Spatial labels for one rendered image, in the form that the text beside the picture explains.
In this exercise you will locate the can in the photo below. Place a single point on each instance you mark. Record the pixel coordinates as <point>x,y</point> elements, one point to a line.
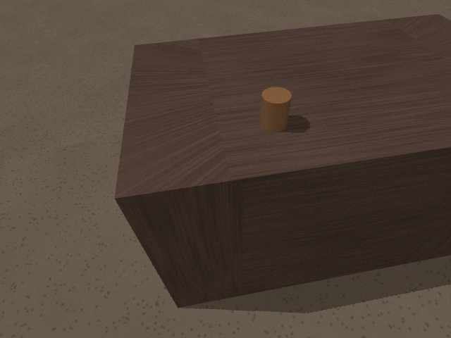
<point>275,106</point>

